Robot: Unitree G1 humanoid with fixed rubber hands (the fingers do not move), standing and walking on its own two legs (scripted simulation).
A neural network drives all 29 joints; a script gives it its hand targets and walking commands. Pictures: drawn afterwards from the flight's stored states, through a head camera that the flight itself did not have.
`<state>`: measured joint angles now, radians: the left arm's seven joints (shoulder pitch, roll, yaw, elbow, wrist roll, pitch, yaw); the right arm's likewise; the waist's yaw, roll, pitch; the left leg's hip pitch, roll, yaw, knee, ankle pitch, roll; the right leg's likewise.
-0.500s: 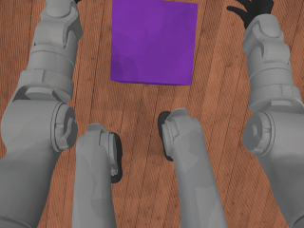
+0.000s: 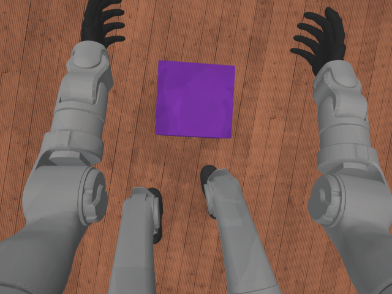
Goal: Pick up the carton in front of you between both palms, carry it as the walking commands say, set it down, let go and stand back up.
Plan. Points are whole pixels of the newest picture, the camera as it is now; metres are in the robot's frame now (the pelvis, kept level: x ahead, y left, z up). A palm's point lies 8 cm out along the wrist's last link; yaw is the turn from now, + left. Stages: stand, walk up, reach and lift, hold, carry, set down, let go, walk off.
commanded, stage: set down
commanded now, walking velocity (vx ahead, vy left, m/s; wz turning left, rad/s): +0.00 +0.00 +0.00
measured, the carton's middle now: (193, 106) +0.46 -0.09 -0.46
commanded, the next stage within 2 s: let go in 0.08 s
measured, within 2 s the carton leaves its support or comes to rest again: neither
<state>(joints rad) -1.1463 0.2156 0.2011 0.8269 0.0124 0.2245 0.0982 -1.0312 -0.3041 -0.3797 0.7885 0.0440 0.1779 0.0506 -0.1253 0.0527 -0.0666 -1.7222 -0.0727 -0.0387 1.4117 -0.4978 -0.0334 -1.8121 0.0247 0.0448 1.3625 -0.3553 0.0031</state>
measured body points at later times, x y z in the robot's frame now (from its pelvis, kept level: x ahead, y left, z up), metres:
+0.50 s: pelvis +0.04 -0.02 +0.12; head +0.28 -0.05 +0.51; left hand +0.43 +0.13 +0.00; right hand +0.37 -0.30 +0.01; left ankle +0.05 +0.13 -0.55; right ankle +0.10 -0.11 -0.55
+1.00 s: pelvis +0.10 +0.01 +0.19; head +0.15 +0.02 +0.63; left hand +0.30 +0.23 +0.10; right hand +0.25 -0.23 +0.11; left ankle +0.06 +0.13 -0.55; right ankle +0.10 -0.11 -0.55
